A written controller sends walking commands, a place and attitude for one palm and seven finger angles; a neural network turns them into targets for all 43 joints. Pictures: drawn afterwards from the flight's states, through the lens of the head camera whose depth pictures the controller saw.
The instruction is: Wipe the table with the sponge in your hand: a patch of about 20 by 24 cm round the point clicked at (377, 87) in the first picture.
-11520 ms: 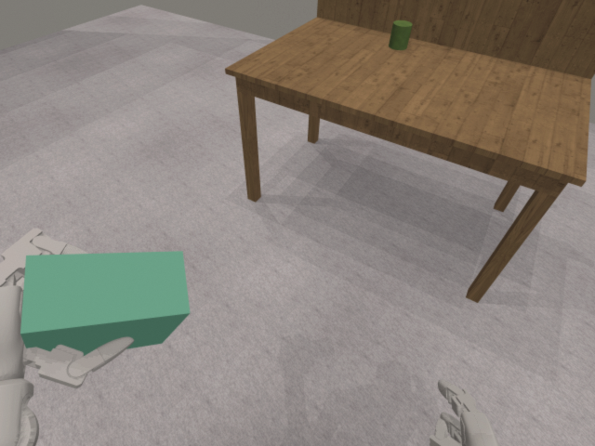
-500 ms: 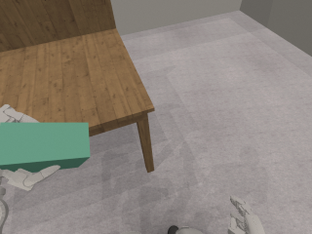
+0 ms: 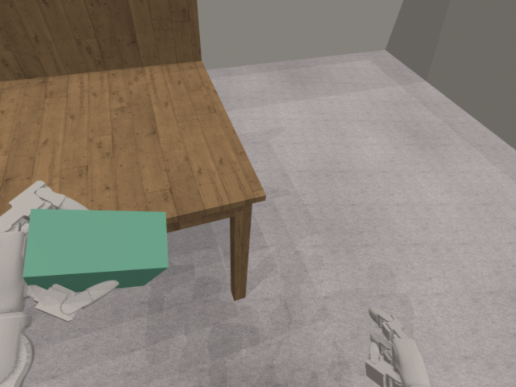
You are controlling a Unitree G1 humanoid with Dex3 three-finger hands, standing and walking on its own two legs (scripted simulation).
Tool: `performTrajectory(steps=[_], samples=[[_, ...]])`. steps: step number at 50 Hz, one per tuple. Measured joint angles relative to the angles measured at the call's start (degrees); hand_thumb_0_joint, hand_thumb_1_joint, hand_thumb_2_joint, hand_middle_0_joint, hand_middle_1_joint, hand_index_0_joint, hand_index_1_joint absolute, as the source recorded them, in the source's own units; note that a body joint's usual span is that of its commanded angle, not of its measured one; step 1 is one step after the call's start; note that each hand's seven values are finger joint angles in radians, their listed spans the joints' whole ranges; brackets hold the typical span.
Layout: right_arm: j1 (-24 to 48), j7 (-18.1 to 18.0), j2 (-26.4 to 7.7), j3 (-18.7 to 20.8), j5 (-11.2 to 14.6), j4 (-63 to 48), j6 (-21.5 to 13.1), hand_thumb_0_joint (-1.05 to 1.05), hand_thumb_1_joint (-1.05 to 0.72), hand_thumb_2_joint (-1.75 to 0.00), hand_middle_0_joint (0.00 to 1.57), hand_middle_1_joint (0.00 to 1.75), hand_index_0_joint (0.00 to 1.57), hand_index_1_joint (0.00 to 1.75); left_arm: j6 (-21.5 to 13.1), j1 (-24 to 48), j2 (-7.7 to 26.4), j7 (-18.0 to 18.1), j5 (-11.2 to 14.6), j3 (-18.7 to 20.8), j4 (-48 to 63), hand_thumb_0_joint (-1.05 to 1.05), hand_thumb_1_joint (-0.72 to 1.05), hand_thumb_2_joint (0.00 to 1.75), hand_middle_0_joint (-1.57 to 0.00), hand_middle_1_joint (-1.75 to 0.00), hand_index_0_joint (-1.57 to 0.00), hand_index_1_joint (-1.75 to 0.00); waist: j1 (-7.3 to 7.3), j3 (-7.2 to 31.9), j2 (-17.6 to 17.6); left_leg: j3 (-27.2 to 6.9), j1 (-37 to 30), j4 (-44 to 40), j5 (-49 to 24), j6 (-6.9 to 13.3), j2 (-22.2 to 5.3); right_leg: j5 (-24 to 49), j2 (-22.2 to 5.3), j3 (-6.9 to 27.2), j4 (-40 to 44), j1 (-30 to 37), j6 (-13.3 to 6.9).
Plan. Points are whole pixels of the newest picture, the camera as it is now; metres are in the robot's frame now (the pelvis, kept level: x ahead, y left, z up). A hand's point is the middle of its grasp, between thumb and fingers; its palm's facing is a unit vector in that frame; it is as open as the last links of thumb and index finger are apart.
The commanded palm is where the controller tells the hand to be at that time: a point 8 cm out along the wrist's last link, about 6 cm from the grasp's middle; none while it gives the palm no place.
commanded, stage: come to a stop and stand still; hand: left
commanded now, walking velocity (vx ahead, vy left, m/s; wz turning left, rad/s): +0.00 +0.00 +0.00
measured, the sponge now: (118, 254) +0.24 +0.20 +0.13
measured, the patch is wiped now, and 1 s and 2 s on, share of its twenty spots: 0.00 0.00 0.00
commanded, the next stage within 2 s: look again from close up in 0.26 s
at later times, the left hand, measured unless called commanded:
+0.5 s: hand (74, 244) +0.22 +0.24 +0.16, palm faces +0.38 -0.84 -0.39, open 10.5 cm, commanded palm +0.16 +0.27 +0.18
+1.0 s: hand (87, 251) +0.22 +0.23 +0.16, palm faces +0.37 -0.84 -0.40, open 10.5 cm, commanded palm +0.16 +0.27 +0.18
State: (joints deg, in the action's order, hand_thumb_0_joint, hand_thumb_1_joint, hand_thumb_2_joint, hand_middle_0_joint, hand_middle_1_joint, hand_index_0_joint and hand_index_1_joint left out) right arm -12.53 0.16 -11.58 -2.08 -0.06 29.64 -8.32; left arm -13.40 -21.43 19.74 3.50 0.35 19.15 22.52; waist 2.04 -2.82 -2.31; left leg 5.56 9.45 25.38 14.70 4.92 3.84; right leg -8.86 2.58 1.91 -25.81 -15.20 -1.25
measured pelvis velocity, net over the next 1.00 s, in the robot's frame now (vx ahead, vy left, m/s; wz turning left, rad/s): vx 0.01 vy -0.02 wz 0.02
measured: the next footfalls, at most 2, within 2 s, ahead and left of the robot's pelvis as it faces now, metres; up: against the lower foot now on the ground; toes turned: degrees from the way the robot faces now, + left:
left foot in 1.52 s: +0.09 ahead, +0.16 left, +0.00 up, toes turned -2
right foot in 1.68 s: +0.07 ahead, -0.03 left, +0.00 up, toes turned -3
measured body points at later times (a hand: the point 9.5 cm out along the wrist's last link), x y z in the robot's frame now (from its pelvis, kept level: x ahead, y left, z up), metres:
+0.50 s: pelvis +0.01 -0.01 +0.00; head +0.03 +0.00 +0.45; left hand +0.20 +0.28 +0.18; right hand +0.19 -0.22 -0.07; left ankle -0.01 +0.05 -0.74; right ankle +0.05 -0.10 -0.74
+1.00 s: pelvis +0.01 -0.02 +0.00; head +0.02 -0.01 +0.45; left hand +0.19 +0.27 +0.18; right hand +0.19 -0.25 -0.07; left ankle -0.01 +0.05 -0.74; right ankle +0.05 -0.10 -0.74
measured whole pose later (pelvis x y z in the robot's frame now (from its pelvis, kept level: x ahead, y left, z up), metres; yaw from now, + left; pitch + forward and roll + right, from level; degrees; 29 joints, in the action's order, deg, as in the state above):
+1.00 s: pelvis +0.01 -0.02 +0.00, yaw +1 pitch +1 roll -1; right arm -13.2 -1.3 -13.4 -0.7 -0.4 30.8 -5.0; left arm -12.1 -26.4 20.7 6.3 1.8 18.3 25.3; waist 0.7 -0.4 0.8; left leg 3.3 12.3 26.9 15.7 3.1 1.4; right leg -7.1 4.8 -0.3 -21.1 -14.8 -3.1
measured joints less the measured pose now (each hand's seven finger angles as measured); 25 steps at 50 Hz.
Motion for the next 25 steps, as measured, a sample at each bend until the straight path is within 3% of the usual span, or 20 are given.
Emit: performTrajectory(steps=[7,25], samples=[[0.2,-0.4,0.1,0.0,-0.1,0.2,1.0,0.01,-0.90,-0.90,0.21,0.30,0.20,0.30,0.1,0.4,1.0,0.9,0.8,1.5,1.6,-0.01,-0.52,0.99,-0.70,-1.36,-0.69,-1.36,0.33,-0.3,0.0,-0.6,-0.2,-0.2,0.3,-0.3,0.1,-0.3,-0.1,-0.5,0.5,0.5,0.1],[0.5,-1.4,0.5,-0.1,-0.2,1.5,2.6,0.01,-0.90,-0.90,0.21,0.30,0.20,0.30,1.5,-1.9,0.8,1.8,1.2,0.5,3.0,-0.01,-0.52,0.99,-0.70,-1.36,-0.69,-1.36,-0.24,-0.3,1.4,-1.2,0.4,-0.7,0.0,-1.1,-0.5,0.2,0.4,-1.1,1.8,0.3,-0.7]])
